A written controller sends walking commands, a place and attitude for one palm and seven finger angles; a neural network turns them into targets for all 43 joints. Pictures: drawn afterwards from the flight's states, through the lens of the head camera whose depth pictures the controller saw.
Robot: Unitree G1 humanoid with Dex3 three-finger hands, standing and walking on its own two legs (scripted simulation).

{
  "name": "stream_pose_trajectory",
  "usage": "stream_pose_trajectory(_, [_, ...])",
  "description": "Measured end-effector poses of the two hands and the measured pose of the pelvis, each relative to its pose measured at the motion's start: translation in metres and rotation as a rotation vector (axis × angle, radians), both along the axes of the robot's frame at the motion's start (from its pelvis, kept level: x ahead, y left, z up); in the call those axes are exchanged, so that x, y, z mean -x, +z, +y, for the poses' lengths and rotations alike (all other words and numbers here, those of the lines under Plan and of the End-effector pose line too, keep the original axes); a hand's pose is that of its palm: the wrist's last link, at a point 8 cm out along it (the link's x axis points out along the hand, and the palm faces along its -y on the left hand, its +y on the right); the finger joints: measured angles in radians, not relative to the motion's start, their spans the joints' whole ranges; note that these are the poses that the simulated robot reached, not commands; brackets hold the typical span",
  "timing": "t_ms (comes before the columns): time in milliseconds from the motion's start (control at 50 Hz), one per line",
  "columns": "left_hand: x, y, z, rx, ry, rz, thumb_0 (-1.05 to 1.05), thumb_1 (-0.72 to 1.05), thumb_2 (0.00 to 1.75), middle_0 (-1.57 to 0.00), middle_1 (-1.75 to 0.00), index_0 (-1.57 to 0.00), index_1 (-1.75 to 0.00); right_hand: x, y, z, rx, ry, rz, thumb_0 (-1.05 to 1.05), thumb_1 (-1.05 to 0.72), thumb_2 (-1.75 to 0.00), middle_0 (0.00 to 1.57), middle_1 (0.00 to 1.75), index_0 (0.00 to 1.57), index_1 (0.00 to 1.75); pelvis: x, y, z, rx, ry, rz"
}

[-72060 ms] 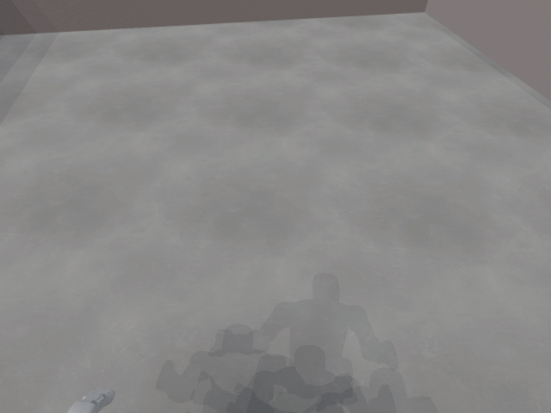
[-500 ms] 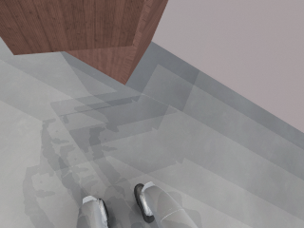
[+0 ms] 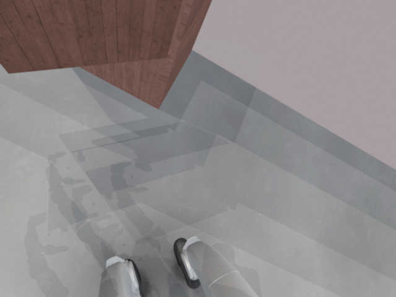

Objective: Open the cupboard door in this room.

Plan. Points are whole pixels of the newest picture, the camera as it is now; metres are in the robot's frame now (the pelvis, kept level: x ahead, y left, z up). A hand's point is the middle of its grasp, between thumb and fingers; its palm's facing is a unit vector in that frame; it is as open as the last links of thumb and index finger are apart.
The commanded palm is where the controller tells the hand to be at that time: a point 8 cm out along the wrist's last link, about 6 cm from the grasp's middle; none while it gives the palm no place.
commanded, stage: move the hooked fingers beside the handle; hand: left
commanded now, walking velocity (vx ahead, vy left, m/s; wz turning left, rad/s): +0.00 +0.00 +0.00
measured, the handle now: out of the picture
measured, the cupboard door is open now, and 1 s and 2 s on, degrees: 42 42 42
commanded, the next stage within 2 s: slide the fingers in behind the handle in 1.20 s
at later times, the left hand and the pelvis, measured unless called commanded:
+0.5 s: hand out of the picture +0.63 +0.24 +0.14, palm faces +0.04 -1.00 -0.01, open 14.0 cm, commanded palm +0.67 +0.26 +0.14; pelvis -0.01 -0.01 +0.00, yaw +0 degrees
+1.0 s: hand out of the picture +0.62 +0.26 +0.15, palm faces +0.03 -1.00 +0.02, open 14.0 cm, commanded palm +0.67 +0.26 +0.14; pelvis +0.00 -0.01 +0.00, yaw +1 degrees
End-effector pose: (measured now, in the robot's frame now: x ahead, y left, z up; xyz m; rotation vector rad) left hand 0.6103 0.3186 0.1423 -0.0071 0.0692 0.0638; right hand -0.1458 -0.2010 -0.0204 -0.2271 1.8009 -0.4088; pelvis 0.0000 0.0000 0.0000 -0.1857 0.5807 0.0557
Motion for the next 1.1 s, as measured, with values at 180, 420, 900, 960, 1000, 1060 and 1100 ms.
stream_pose_trajectory(180, [0.001,0.005,-0.003,0.006,-0.010,-0.025,-0.01,-0.50,0.30,-0.30,-1.20,-0.30,-1.20,0.001,0.003,-0.005,0.007,0.001,0.002,-0.01,-0.91,-0.90,0.21,0.30,0.21,0.30,0.001,0.001,-0.004,0.000,0.003,0.002])
stream_pose_trajectory(420, [0.007,0.006,-0.020,-0.001,-0.019,0.017,-0.01,-0.50,0.30,-0.30,-1.20,-0.30,-1.20,-0.003,-0.004,-0.020,0.002,0.035,-0.036,-0.01,-0.91,-0.90,0.21,0.30,0.21,0.30,0.006,0.001,-0.010,-0.008,0.004,-0.016])
stream_pose_trajectory(900, [0.015,0.008,0.000,-0.009,-0.018,-0.016,-0.01,-0.50,0.30,-0.30,-1.20,-0.30,-1.20,-0.008,-0.009,-0.021,0.014,0.035,-0.042,0.00,-0.91,-0.90,0.21,0.30,0.21,0.30,0.007,0.000,-0.009,-0.009,-0.003,-0.011])
stream_pose_trajectory(960, [0.014,0.011,-0.001,0.011,-0.026,-0.029,-0.01,-0.50,0.30,-0.30,-1.20,-0.30,-1.20,-0.011,-0.006,-0.022,0.023,0.043,-0.049,0.00,-0.91,-0.90,0.21,0.30,0.21,0.30,0.005,0.001,-0.008,-0.007,0.004,-0.012])
stream_pose_trajectory(1000, [0.012,0.012,-0.004,0.016,-0.030,-0.022,-0.01,-0.50,0.30,-0.30,-1.20,-0.30,-1.20,-0.012,-0.005,-0.023,0.026,0.050,-0.053,0.00,-0.91,-0.90,0.21,0.30,0.21,0.30,0.004,0.002,-0.007,-0.005,0.010,-0.013])
stream_pose_trajectory(1060, [0.011,0.007,-0.008,0.023,-0.032,0.003,-0.01,-0.50,0.30,-0.30,-1.20,-0.30,-1.20,-0.013,-0.004,-0.023,0.026,0.060,-0.056,-0.01,-0.91,-0.90,0.21,0.30,0.21,0.30,0.004,0.002,-0.005,-0.004,0.012,-0.016])
stream_pose_trajectory(1100, [0.009,0.003,-0.011,0.017,-0.029,0.016,-0.01,-0.50,0.30,-0.30,-1.20,-0.30,-1.20,-0.013,-0.004,-0.022,0.027,0.064,-0.058,-0.01,-0.91,-0.90,0.21,0.30,0.21,0.30,0.004,0.002,-0.004,-0.004,0.010,-0.015])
